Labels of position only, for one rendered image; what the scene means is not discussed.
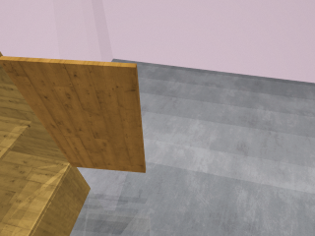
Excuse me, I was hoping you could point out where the cupboard door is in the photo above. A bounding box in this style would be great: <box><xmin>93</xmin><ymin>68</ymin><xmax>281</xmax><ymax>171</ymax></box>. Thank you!
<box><xmin>0</xmin><ymin>56</ymin><xmax>146</xmax><ymax>173</ymax></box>

